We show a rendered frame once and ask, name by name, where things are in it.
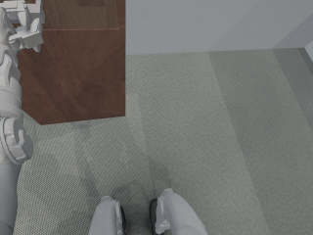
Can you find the robot right foot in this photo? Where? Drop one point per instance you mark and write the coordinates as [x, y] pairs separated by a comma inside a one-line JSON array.
[[153, 216]]

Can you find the robot right shin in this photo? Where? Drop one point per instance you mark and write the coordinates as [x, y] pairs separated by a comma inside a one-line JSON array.
[[161, 226]]

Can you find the cabinet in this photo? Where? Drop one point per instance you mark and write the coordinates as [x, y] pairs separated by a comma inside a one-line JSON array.
[[79, 73]]

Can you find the handle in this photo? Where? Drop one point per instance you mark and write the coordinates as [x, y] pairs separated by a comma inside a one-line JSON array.
[[35, 12]]

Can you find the robot left hand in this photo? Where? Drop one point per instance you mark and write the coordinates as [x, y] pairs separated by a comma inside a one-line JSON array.
[[28, 35]]

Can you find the left robot upper arm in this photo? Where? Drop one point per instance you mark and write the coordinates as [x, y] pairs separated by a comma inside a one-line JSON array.
[[16, 147]]

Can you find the robot left forearm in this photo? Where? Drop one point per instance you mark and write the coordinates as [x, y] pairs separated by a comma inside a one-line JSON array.
[[10, 89]]

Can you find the drawer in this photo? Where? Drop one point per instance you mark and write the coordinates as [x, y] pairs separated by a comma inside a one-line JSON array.
[[71, 14]]

